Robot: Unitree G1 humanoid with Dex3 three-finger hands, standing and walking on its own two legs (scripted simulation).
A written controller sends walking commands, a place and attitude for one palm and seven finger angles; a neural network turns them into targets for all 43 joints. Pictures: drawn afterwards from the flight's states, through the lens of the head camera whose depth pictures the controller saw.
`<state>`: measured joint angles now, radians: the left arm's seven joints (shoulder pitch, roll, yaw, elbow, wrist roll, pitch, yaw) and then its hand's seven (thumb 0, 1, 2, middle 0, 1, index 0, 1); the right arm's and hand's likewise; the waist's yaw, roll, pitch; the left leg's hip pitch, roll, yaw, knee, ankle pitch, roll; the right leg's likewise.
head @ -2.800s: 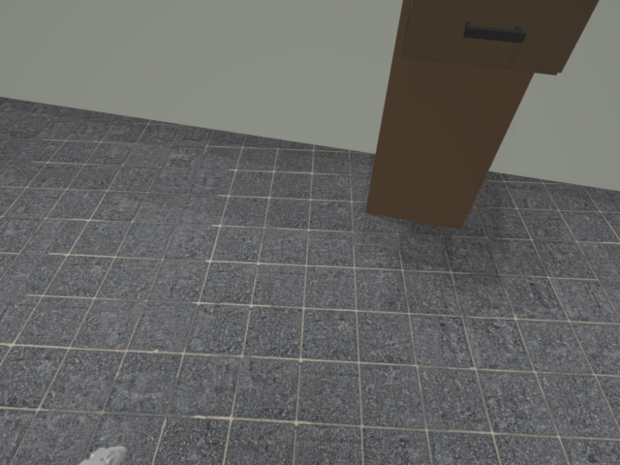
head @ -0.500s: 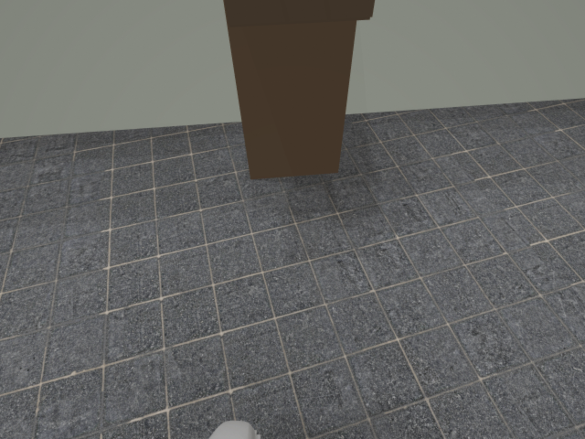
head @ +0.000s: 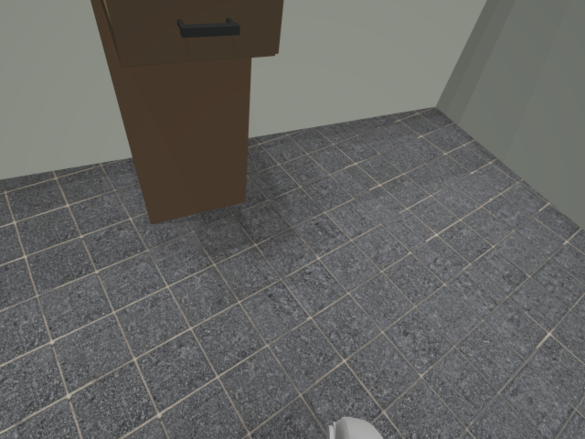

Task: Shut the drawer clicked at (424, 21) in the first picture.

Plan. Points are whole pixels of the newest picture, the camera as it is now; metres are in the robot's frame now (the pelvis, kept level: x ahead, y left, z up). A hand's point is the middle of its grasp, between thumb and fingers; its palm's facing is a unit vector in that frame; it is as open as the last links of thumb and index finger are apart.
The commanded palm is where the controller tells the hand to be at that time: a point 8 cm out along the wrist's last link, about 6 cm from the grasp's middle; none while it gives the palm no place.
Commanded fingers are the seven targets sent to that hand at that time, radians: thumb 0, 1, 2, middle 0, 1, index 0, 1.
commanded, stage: walk to a spot facing it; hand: left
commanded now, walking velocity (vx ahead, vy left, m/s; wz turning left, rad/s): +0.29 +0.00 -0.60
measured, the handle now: (208, 26) +0.89 +0.27 +0.14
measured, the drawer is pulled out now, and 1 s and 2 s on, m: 0.25 0.25 0.25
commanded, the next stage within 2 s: none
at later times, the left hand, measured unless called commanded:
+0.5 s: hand (230, 323) +0.35 +0.13 -0.19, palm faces -0.29 -0.94 -0.18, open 7.3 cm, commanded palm none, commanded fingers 0.00 0.90 0.90 -0.20 -0.30 -0.20 -0.30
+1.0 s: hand (248, 224) +0.60 +0.13 -0.18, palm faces -0.49 -0.84 -0.21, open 7.4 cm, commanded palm none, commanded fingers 0.00 0.90 0.90 -0.20 -0.30 -0.20 -0.30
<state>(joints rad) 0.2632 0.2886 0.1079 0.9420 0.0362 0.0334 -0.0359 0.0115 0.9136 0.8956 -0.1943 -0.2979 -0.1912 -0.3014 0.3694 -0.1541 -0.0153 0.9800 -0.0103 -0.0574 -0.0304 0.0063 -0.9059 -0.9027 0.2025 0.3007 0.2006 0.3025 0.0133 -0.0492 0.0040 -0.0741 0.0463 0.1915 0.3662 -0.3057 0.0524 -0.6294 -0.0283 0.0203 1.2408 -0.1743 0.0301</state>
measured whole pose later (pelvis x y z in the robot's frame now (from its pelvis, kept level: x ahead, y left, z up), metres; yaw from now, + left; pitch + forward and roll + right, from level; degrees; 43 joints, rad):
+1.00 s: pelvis +0.43 -0.02 -0.01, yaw -36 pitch -1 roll -1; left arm 0.24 0.25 0.10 0.92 0.01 0.05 -0.02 0.01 0.91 0.90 -0.19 -0.30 -0.19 -0.30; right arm 0.17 -0.16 -0.03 0.92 -0.02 -0.02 -0.01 0.00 -0.91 -0.90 0.20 0.30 0.20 0.30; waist 0.04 -0.02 0.07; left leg -0.24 0.18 0.25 0.55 -0.27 -0.02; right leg -0.53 -0.07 -0.09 1.15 -0.41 0.05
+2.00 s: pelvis +0.53 -0.05 -0.01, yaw -73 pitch +1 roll -2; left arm 0.19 0.25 0.10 0.93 0.02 0.09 -0.02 0.01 0.91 0.90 -0.20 -0.30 -0.19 -0.30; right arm 0.26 -0.16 -0.05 0.92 -0.02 0.01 -0.02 0.01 -0.90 -0.90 0.20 0.30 0.20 0.30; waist -0.01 -0.02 0.08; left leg -0.18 0.14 0.33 0.50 -0.31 0.02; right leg -0.43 -0.07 -0.05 0.99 -0.43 0.09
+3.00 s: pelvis +0.55 -0.19 +0.00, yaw -108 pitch +0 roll -3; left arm 0.21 0.26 0.10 0.95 0.02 0.07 -0.02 0.01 0.91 0.90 -0.19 -0.30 -0.19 -0.30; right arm 0.31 -0.15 -0.03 0.97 -0.02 -0.01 -0.03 0.01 -0.91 -0.90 0.20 0.30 0.20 0.30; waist 0.01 -0.03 0.08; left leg -0.09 0.11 0.29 0.44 -0.34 0.03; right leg -0.56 -0.06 -0.05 1.11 -0.29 0.08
